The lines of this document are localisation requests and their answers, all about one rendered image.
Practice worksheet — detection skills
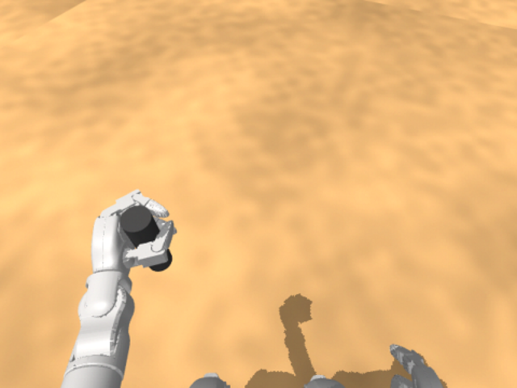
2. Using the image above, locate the left robot arm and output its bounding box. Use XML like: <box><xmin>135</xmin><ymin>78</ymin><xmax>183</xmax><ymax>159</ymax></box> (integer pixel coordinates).
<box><xmin>61</xmin><ymin>270</ymin><xmax>135</xmax><ymax>388</ymax></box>

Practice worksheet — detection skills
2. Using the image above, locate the right robot hand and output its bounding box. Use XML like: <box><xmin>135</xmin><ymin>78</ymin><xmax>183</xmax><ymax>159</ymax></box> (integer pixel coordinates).
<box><xmin>389</xmin><ymin>344</ymin><xmax>443</xmax><ymax>388</ymax></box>

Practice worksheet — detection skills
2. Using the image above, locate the can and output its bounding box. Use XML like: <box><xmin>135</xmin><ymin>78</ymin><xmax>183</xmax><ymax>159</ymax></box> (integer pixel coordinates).
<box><xmin>120</xmin><ymin>205</ymin><xmax>172</xmax><ymax>272</ymax></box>

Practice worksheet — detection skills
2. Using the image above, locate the left robot hand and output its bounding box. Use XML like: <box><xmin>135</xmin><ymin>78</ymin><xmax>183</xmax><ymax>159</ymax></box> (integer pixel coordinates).
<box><xmin>91</xmin><ymin>189</ymin><xmax>177</xmax><ymax>276</ymax></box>

